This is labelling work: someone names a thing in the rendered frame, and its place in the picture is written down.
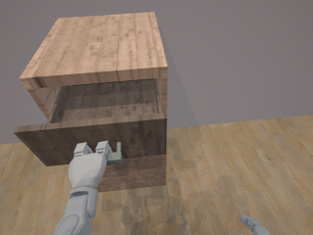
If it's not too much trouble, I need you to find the cabinet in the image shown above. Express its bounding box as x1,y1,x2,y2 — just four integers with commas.
20,12,168,193

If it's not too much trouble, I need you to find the left robot forearm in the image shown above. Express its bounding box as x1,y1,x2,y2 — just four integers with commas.
53,186,99,235

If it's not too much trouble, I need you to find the robot right hand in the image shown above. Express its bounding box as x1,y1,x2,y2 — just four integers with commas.
240,214,270,235

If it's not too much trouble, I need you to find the drawer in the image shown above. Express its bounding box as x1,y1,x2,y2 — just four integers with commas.
14,78,167,166

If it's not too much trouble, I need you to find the robot left hand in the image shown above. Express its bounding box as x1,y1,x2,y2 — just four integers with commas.
68,140,112,189

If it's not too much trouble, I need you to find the handle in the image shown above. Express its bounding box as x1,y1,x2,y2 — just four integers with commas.
106,142,122,165

